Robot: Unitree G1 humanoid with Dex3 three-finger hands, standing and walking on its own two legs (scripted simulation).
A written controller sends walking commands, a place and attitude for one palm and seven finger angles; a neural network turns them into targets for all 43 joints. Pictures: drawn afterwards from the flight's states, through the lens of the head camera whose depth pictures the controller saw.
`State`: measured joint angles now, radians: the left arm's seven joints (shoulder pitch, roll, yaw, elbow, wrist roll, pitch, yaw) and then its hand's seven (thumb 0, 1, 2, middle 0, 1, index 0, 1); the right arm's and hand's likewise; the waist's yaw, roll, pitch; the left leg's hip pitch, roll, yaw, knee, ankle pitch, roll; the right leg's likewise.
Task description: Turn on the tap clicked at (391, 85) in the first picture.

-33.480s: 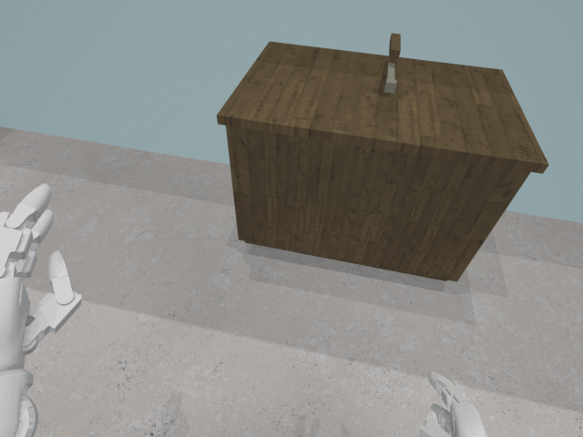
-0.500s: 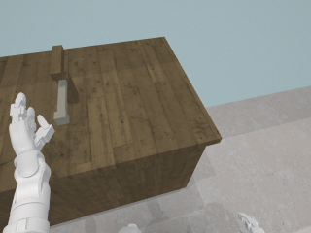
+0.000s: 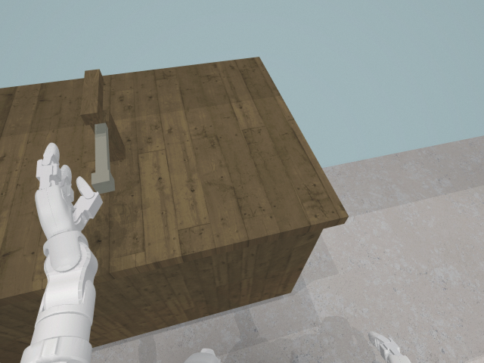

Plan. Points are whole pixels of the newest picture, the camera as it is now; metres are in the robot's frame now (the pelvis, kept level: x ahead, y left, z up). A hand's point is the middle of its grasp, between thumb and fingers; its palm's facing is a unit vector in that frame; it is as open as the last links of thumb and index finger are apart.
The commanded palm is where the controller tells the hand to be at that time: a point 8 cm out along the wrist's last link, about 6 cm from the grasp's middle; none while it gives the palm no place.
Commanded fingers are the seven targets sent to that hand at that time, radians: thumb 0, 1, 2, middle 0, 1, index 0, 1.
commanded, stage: push the lever round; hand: left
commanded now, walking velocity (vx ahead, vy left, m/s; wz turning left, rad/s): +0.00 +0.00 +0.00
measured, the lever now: (103, 182) +0.38 +0.26 +0.07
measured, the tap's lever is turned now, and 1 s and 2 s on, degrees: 3 32 53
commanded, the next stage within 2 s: none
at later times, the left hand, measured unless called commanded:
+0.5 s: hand (126, 188) +0.37 +0.22 +0.07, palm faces +0.55 -0.83 -0.07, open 7.7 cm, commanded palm +0.33 +0.24 +0.07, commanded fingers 0.00 0.90 0.90 -0.15 -0.15 -0.15 -0.15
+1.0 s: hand (153, 176) +0.40 +0.18 +0.07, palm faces +0.64 -0.76 -0.07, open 7.7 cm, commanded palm +0.35 +0.19 +0.07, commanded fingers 0.00 0.90 0.90 -0.15 -0.15 -0.15 -0.15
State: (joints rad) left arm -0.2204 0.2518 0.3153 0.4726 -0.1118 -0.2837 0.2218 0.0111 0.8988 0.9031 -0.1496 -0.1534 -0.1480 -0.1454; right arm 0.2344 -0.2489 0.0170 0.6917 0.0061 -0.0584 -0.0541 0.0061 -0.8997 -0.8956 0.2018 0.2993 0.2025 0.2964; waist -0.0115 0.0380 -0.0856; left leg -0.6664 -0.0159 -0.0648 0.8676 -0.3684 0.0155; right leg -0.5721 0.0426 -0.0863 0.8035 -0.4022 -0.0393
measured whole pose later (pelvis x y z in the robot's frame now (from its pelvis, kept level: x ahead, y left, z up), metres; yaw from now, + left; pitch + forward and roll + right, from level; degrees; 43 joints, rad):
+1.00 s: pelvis +0.01 -0.02 +0.00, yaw +0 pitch +11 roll -2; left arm -0.38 0.08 0.20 0.55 0.03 -0.20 0.63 0.01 0.93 0.91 -0.15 -0.15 -0.15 -0.15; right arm 0.21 -0.22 -0.01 0.70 -0.04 0.00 -0.01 0.01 -0.90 -0.90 0.20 0.30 0.20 0.30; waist -0.03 0.04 -0.12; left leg -0.68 -0.01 -0.07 0.87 -0.38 -0.01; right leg -0.60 0.05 -0.09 0.83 -0.43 -0.06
